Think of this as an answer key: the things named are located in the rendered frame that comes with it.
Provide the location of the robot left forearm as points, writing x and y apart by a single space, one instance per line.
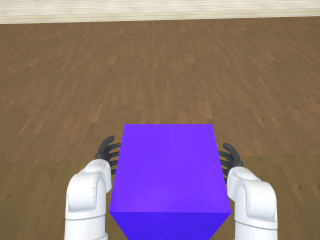
86 202

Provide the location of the robot right hand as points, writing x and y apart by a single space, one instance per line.
233 158

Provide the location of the robot right forearm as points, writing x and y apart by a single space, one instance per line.
255 211

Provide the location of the robot left hand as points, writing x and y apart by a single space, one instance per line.
104 149

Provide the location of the carton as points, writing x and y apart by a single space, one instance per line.
169 183

